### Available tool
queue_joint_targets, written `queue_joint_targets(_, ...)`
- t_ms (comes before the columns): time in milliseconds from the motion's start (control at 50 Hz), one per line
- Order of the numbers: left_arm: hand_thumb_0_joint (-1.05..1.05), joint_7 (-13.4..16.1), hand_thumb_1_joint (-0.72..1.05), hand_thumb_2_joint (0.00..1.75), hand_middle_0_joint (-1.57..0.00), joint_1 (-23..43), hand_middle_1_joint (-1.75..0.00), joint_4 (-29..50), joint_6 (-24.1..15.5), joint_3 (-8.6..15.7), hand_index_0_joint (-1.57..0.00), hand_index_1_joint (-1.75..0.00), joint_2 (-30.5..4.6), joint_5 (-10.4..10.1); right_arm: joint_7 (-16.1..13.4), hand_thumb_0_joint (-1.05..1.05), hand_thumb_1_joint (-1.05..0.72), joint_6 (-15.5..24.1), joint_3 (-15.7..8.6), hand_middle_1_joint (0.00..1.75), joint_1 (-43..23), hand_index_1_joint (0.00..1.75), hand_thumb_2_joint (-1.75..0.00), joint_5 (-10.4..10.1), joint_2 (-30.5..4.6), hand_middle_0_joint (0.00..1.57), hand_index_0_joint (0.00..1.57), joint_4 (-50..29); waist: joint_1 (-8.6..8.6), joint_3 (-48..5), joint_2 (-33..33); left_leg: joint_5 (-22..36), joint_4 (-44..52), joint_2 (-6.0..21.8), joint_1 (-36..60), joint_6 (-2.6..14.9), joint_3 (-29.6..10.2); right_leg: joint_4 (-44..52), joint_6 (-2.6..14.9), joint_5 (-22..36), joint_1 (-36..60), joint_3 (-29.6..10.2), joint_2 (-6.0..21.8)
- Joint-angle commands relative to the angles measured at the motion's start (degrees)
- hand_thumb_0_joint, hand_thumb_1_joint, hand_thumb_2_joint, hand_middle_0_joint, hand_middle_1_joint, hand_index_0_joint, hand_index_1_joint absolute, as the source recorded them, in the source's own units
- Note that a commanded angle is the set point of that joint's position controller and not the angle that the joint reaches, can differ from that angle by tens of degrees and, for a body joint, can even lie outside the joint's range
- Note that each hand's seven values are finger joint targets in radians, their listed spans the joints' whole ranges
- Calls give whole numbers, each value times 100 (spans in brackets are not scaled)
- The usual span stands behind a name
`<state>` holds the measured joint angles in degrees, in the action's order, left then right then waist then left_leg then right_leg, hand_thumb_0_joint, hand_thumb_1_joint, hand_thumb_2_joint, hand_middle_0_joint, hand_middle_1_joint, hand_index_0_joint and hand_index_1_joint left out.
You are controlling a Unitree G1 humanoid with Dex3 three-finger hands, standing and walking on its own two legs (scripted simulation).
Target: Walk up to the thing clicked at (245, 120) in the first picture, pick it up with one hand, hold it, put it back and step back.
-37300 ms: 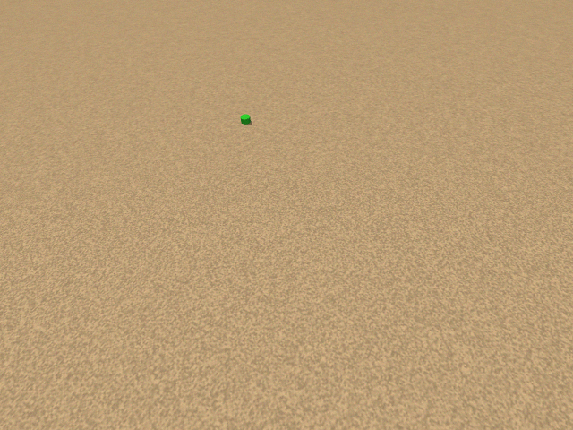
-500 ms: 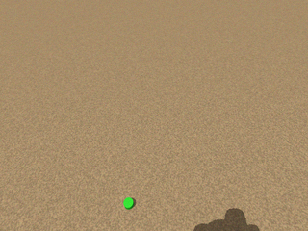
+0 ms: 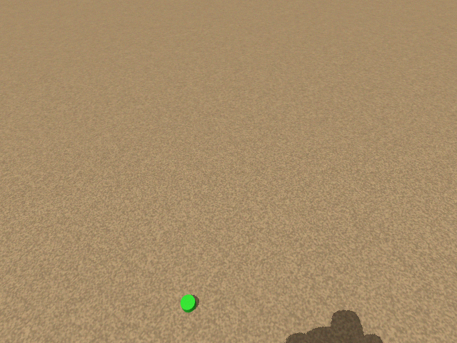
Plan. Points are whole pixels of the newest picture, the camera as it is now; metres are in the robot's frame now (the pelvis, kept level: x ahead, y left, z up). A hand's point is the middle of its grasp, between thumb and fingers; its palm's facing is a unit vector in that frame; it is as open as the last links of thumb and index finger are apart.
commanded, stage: stand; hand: left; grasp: from above
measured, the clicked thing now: (188, 303) +0.43 +0.25 -0.76
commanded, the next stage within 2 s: step back in 0.38 s
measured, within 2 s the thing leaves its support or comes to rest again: neither
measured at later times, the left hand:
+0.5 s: hand out of the picture +0.08 +0.26 -0.16, palm faces +0.01 -0.93 -0.35, open 7.4 cm
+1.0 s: hand out of the picture +0.01 +0.30 -0.18, palm faces -0.11 -0.92 -0.37, open 7.4 cm
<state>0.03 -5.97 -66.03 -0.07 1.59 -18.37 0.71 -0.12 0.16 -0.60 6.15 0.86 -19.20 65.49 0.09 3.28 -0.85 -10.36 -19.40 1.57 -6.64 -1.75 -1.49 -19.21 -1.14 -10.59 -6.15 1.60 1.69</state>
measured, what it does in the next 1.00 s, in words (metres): walks backwards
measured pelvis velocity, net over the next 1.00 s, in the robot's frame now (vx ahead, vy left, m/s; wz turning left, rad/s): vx -0.11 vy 0.04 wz -0.08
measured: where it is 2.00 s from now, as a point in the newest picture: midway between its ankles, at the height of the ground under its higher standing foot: outside the picture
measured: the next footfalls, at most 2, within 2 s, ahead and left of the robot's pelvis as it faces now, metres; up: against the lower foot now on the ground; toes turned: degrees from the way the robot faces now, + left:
right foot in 1.08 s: -0.13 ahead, -0.09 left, +0.00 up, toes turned -2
left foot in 1.48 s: -0.22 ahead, +0.14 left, +0.00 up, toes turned -4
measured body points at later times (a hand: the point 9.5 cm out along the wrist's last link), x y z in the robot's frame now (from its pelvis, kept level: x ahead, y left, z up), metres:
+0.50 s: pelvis -0.01 +0.00 -0.01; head +0.03 +0.00 +0.44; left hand +0.07 +0.31 -0.14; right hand +0.07 -0.30 -0.14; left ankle +0.00 +0.14 -0.75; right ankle +0.00 -0.13 -0.75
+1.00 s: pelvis -0.11 +0.04 -0.02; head -0.03 +0.05 +0.42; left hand +0.02 +0.34 -0.16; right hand -0.03 -0.28 -0.14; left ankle -0.03 +0.13 -0.75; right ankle -0.16 -0.10 -0.70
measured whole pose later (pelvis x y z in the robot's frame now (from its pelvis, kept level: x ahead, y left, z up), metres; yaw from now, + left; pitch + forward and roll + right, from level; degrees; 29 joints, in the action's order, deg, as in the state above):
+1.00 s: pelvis -0.11 +0.04 -0.02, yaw -4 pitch -1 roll +0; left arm 0.8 -7.0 -51.3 3.8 3.9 -22.2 0.5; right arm -0.7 -1.2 -2.8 6.2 1.4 -19.9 49.9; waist 0.9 11.8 1.8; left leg -12.5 -34.6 0.2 -21.1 2.7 3.3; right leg -57.0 -1.1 -30.0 -20.6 -7.2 -3.9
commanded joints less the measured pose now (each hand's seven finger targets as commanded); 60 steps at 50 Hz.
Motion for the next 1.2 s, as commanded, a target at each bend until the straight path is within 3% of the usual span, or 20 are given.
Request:
queue_joint_targets(0, 0, 94, 90, 90, -20, 241, -30, 329, -157, 204, -20, -30, -1259, 15, -69, 0, -90, 113, -206, 30, -161, 30, -90, 10, -1146, 20, 20, -334, 1, -394, 96, 557, 282, 537, -65, 255, -349, 361, 184, 532, 130, -485, 593)
queue_joint_targets(340, 0, 81, 90, 90, -20, 190, -30, 384, -155, 173, -20, -30, -1251, 0, -60, 0, -90, 134, -188, 30, -116, 30, -90, -2, -1188, 20, 20, -342, -10, -406, 73, 721, 318, 541, -75, 230, -373, 328, 183, 632, 144, -440, 587)
queue_joint_targets(360, 0, 96, 90, 90, -20, 228, -30, 560, -102, 391, -20, -30, -1696, -118, -25, 0, -90, 28, -316, 30, -319, 30, -90, -61, -1541, 20, 20, -490, -1, 123, 124, 1610, -293, 434, -462, 402, -434, -139, 228, 1742, -280, -533, 535)
queue_joint_targets(440, 0, 138, 90, 90, -20, 109, -30, 860, -49, 450, -20, -30, -1654, -138, -2, 0, -90, -68, -355, 30, -113, 30, -90, -148, -1395, 20, 20, -750, 57, -632, 276, 1921, -979, 343, -309, 488, -217, -507, 517, 2255, -67, -543, 664)
queue_joint_targets(560, 0, 130, 90, 90, -20, 748, -30, 1487, 73, 525, -20, -30, -1922, 31, 78, 0, -90, -270, -467, 30, 377, 30, -90, -84, -1282, 20, 20, -994, 213, -842, 1262, -1059, -2600, -320, -399, 465, 33, -343, 1329, 1695, -989, -1344, 1658)
queue_joint_targets(600, 0, 115, 90, 90, -20, 940, -30, 1646, 129, 499, -20, -30, -1858, 58, 116, 0, -90, -263, -530, 30, 664, 30, -90, -66, -1329, 20, 20, -1003, 357, -751, 1241, -979, -2399, -172, -147, 542, -107, -665, 1169, 1076, -1537, -1131, 1502)
queue_joint_targets(620, 0, 118, 90, 90, -20, 953, -30, 1707, 161, 476, -20, -30, -1771, 37, 118, 0, -90, -235, -558, 30, 700, 30, -90, -55, -1427, 20, 20, -1041, 383, -684, 892, 46, -1964, 65, -305, 668, -325, -1276, 912, 732, -1469, -865, 1092)
queue_joint_targets(640, 0, 136, 90, 90, -20, 842, -30, 1737, 205, 426, -20, -30, -1506, -29, 104, 0, -90, -193, -576, 30, 530, 30, -90, -5, -1683, 20, 20, -1147, 347, -412, -250, 1472, -580, 858, -815, 894, -1290, -2350, 454, -133, -1438, -346, 120)
queue_joint_targets(660, 0, 182, 90, 90, -20, 671, -30, 1737, 252, 411, -20, -30, -1280, -53, 75, 0, -90, -136, -646, 30, 401, 30, -90, 23, -2041, 20, 20, -1203, 246, -287, -1079, 2441, 43, 1547, -583, 1111, -2427, -3253, 311, -2205, -1955, -556, -754)
queue_joint_targets(700, 0, 264, 90, 90, -20, 219, -30, 1665, 313, 404, -20, -30, -1295, -25, -1, 0, -90, -70, -697, 30, 276, 30, -90, 126, -2160, 20, 20, -1390, 134, -519, -843, 3229, -253, 1795, -417, 1387, -2485, -4443, 326, -2683, -2154, -1234, -809)
queue_joint_targets(740, 0, 272, 90, 90, -20, 154, -30, 1572, 332, 428, -20, -30, -1411, -73, -72, 0, -90, -62, -649, 30, -104, 30, -90, 134, -1880, 20, 20, -1556, 6, -443, -856, 2763, -346, 1405, -512, 1191, -1792, -4866, 377, -2206, -2135, -1490, -765)
queue_joint_targets(780, 0, 238, 90, 90, -20, -312, -30, 1565, 346, 419, -20, -30, -1431, -98, -116, 0, -90, -33, -615, 30, -363, 30, -90, 121, -1670, 20, 20, -1745, -216, -638, -831, 2444, -536, 1157, -212, 1253, -1276, -5147, 302, -1741, -2268, -1338, -767)
queue_joint_targets(920, 0, 183, 90, 90, -20, -53, -30, 1992, 191, 495, -20, -30, -1386, 12, -187, 0, -90, -43, -636, 30, 501, 30, -90, 64, -1570, 20, 20, -1830, 283, -865, -483, 2921, -981, 1430, 911, 1705, -1304, -3740, -54, -2080, -2272, -974, -471)
queue_joint_targets(1000, 0, 125, 90, 90, -20, -567, -30, 1843, 160, 523, -20, -30, -1334, 27, -158, 0, -90, -108, -644, 30, 172, 30, -90, 64, -1752, 20, 20, -1982, 117, -874, -832, 1893, -1012, 1321, 201, 1474, -1069, -2268, 49, -1696, -1358, -470, -306)
queue_joint_targets(1060, 0, 107, 90, 90, -20, -1222, -30, 1563, 113, 604, -20, -30, -1337, 72, -114, 0, -90, -198, -595, 30, -108, 30, -90, -24, -1687, 20, 20, -2025, -201, -985, -620, 825, -1379, 1017, -760, 972, -787, -629, 311, -221, -145, -381, -301)
queue_joint_targets(1080, 0, 106, 90, 90, -20, -1154, -30, 1656, 91, 678, -20, -30, -1631, 148, -93, 0, -90, -207, -555, 30, -128, 30, -90, -65, -1532, 20, 20, -2069, -188, -845, 68, 1, -1843, 610, -1534, 643, -545, -451, 581, -178, -36, -1398, 298)
queue_joint_targets(1100, 0, 84, 90, 90, -20, -880, -30, 1825, 77, 779, -20, -30, -2004, 143, -89, 0, -90, -215, -471, 30, -124, 30, -90, -84, -1243, 20, 20, -2115, -136, -435, 1262, -1676, -2800, -405, -2508, 264, -69, 19, 1059, -329, -184, -2842, 1256)
queue_joint_targets(1120, 0, 91, 90, 90, -20, -476, -30, 2080, 87, 833, -20, -30, -2487, 189, -187, 0, -90, -250, -565, 30, -274, 30, -90, -42, -1361, 20, 20, -2081, -374, -122, 1719, -2661, -4236, -708, -2047, 139, -469, 367, 1973, -104, -1614, -3722, 2223)
queue_joint_targets(1140, 0, 119, 90, 90, -20, -108, -30, 2233, 57, 802, -20, -30, -2263, 192, -184, 0, -90, -250, -623, 30, -116, 30, -90, -58, -1547, 20, 20, -1958, -169, 209, 1455, -2425, -4838, -551, -1633, 154, -827, 436, 1929, 97, -2220, -3638, 2191)
queue_joint_targets(1180, 0, 137, 90, 90, -20, 173, -30, 2329, 23, 669, -20, -30, -1686, 122, -121, 0, -90, -239, -552, 30, 167, 30, -90, -121, -1458, 20, 20, -1744, 78, 242, 707, -1768, -5012, -895, -1815, 184, -972, -103, 1351, 1254, -1643, -1956, 1160)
